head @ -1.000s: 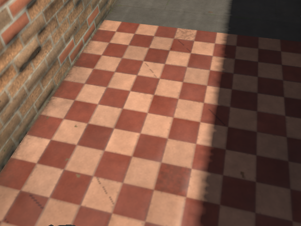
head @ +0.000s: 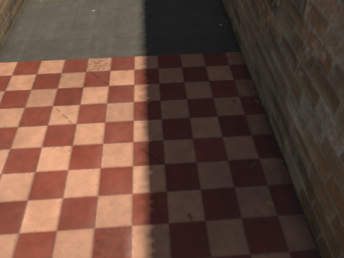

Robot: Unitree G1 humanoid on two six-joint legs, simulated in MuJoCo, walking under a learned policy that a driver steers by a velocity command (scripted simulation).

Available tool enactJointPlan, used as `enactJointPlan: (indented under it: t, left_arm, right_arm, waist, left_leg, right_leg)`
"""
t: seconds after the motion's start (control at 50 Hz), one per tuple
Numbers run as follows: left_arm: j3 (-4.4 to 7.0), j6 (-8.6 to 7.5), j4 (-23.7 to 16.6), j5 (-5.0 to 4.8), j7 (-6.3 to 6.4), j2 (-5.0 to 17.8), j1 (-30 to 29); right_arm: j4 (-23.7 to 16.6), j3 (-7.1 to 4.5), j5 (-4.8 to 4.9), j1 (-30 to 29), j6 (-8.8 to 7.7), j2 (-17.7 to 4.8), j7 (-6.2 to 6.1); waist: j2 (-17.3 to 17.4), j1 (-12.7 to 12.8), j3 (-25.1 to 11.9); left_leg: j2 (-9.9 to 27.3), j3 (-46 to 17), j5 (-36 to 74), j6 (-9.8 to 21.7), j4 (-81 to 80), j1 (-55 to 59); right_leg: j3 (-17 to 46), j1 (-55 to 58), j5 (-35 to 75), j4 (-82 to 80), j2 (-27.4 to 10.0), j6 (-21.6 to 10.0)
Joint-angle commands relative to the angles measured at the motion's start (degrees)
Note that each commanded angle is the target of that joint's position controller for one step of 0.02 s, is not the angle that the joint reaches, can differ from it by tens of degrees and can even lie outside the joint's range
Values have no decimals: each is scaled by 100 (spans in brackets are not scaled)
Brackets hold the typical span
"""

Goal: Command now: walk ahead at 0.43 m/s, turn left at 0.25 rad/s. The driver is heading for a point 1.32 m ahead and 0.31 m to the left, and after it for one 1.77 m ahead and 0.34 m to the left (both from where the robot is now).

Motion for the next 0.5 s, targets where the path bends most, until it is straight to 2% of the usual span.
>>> enactJointPlan:
  t: [0.02, 0.04, 0.06, 0.08, 0.1, 0.12, 0.14, 0.16, 0.18, 0.2, 0.22, 0.24, 0.26, 0.28, 0.3, 0.32, 0.34, 0.36, 0.38, 0.4, 0.42, 0.44, 0.46, 0.48, 0.5]
  left_arm:
    - [173, -204, -651, 129, 72, 868, -1028]
    - [178, -180, -556, 72, 46, 920, -789]
    - [153, -150, -362, -51, -1, 913, -414]
    - [208, -134, -159, -70, -47, 1073, -4]
    - [242, -137, 54, -88, -93, 1157, 314]
    - [258, -135, 172, -104, -129, 1176, 539]
    - [271, -130, 244, -52, -140, 1250, 631]
    - [267, -111, 305, 14, -144, 1274, 675]
    - [304, -93, 273, 50, -144, 1415, 653]
    - [348, -61, 195, 154, -129, 1514, 551]
    - [522, 208, -229, -534, 245, 1721, -601]
    - [477, 187, -434, -571, 362, 1668, -699]
    - [239, 55, -626, -341, 274, 841, 12]
    - [238, -188, -577, -453, 139, 966, -69]
    - [337, -368, -975, -659, 63, 1238, -850]
    - [271, -439, -1184, -646, 77, 1151, -1226]
    - [265, -413, -1208, -549, 92, 1052, -1300]
    - [290, -300, -1279, -461, 98, 1062, -1200]
    - [307, -208, -1333, -462, 103, 1043, -1145]
    - [311, -127, -1355, -460, 132, 1040, -1131]
    - [288, -101, -1441, -332, 183, 1028, -1305]
    - [267, -86, -1505, -234, 227, 955, -1495]
    - [252, -101, -1551, -195, 244, 940, -1663]
    - [235, -120, -1595, -219, 243, 893, -1793]
    - [228, -117, -1619, -265, 230, 873, -2073]
  right_arm:
    - [-425, -58, 56, -1035, -18, -308, 129]
    - [-517, -45, 37, -1266, 52, -244, 148]
    - [-570, -23, 67, -1463, 140, -183, 159]
    - [-681, 15, 67, -1623, 194, -106, 161]
    - [-713, 39, 62, -1729, 230, -92, 168]
    - [-724, 5, 95, -1741, 209, -193, 159]
    - [-704, -18, 124, -1753, 183, -257, 138]
    - [-661, -89, 172, -1701, 144, -426, 126]
    - [-584, -170, 220, -1455, 104, -625, 83]
    - [-425, -228, 264, -925, 64, -735, 9]
    - [-153, -356, 598, 279, 156, -954, 1]
    - [-32, -460, 446, 1080, 180, -1250, -102]
    - [-24, -545, 303, 1567, 191, -1725, -179]
    - [-109, -511, 383, 1348, 257, -1515, -280]
    - [-353, -460, 366, 940, 263, -1266, -356]
    - [-395, -375, 297, 727, 244, -965, -402]
    - [-539, -305, 252, 464, 206, -752, -378]
    - [-630, -289, 274, 332, 162, -759, -393]
    - [-686, -293, 273, 289, 154, -762, -424]
    - [-698, -308, 317, 239, 138, -849, -452]
    - [-720, -342, 364, 176, 107, -994, -439]
    - [-671, -377, 326, 250, 127, -1159, -458]
    - [-626, -413, 308, 329, 153, -1277, -480]
    - [-560, -437, 316, 282, 152, -1268, -495]
    - [-497, -477, 371, 455, 149, -1328, -517]
  waist:
    - [-238, -111, 446]
    - [-275, -38, 526]
    - [-340, 17, 690]
    - [-319, 100, 883]
    - [-322, 102, 912]
    - [-392, 125, 880]
    - [-543, 71, 726]
    - [-588, 5, 619]
    - [-726, -98, 487]
    - [-784, -351, 496]
    - [-925, -1001, 406]
    - [-564, -1311, -194]
    - [1335, -833, -1138]
    - [1263, -780, -1892]
    - [906, -811, -1040]
    - [299, -627, -478]
    - [-242, -340, -96]
    - [-313, -86, 104]
    - [-257, 36, 293]
    - [-232, 156, 555]
    - [-193, 167, 714]
    - [-166, 129, 767]
    - [-121, 103, 757]
    - [8, 99, 817]
    - [121, -42, 771]
  left_leg:
    - [223, 146, 978, -55, -1734, 48]
    - [154, 457, 908, -114, -2273, 654]
    - [163, 429, 892, -146, -2678, 747]
    - [133, 463, 862, -125, -3048, 585]
    - [103, 457, 796, -61, -3550, 409]
    - [-20, 550, 747, -9, -3836, 372]
    - [-210, 671, 579, 54, -3909, 622]
    - [-350, 721, 474, 118, -3931, 958]
    - [-573, 827, 339, 114, -3856, 1440]
    - [-767, 839, 119, 149, -3706, 2353]
    - [-886, 1087, -50, 366, -4307, 2768]
    - [-399, 164, 797, 690, -4341, 4854]
    - [1277, -2282, 1518, 1776, -3872, 7763]
    - [1662, -4299, 394, 2237, -5101, 7663]
    - [1339, -3657, -217, 1769, -5542, 6836]
    - [1273, -3140, -225, 1527, -5744, 6081]
    - [1169, -2845, -40, 1447, -5927, 5263]
    - [1033, -2749, -221, 1446, -6213, 4629]
    - [939, -2631, -480, 1393, -6400, 4177]
    - [851, -2425, -395, 1314, -6486, 3650]
    - [704, -2168, -155, 1279, -6650, 3172]
    - [506, -1831, 198, 1189, -6646, 2785]
    - [319, -1559, 352, 1084, -6577, 2435]
    - [58, -1181, 306, 929, -6533, 1866]
    - [-82, -1063, 93, 835, -6467, 1717]
  right_leg:
    - [262, -272, 2577, -1306, -1217, -739]
    - [38, -591, 2946, -1513, -1207, -691]
    - [116, -418, 3349, -1567, -1431, -703]
    - [58, -1, 4015, -1470, -1533, -593]
    - [5, 586, 4487, -1370, -1602, -460]
    - [-94, 1106, 5173, -1208, -1620, -331]
    - [-245, 1356, 6136, -1021, -1621, -177]
    - [-368, 1499, 6851, -768, -1577, 18]
    - [-495, 1515, 7556, -454, -1510, 197]
    - [-600, 1027, 8019, 98, -1494, 399]
    - [-663, 1166, 9224, 1609, -1257, 448]
    - [-415, -356, 7991, 3198, -1136, 493]
    - [-72, -3273, 893, 6169, -49, 880]
    - [1030, -3773, -799, 7616, 362, 726]
    - [1407, -4196, -219, 7361, -69, 428]
    - [1226, -4387, 23, 7080, -288, 292]
    - [1126, -4268, 13, 6550, -499, 280]
    - [1181, -4003, 50, 6266, -650, 323]
    - [1147, -3900, 85, 6032, -784, 354]
    - [1052, -3894, 94, 5645, -890, 430]
    - [976, -3803, 415, 5019, -932, 506]
    - [788, -3557, 825, 4501, -875, 586]
    - [709, -3217, 1400, 3985, -789, 663]
    - [651, -2590, 1863, 3175, -694, 707]
    - [568, -2148, 2256, 2558, -531, 781]
Velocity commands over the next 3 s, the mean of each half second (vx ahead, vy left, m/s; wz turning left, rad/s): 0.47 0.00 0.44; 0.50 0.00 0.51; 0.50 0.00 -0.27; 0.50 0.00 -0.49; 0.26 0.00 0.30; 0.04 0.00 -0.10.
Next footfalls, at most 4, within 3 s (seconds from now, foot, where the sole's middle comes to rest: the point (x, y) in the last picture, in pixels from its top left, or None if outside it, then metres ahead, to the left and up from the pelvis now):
0.22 left None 0.31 0.09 -0.77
0.68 right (200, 239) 0.62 -0.07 -0.77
1.18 left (109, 214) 0.73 0.31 -0.77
1.74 right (148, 147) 1.10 0.16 -0.77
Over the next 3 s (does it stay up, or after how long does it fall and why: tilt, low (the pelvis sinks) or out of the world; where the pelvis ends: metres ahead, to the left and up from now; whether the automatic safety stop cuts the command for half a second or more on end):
stays up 1.35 0.26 -0.01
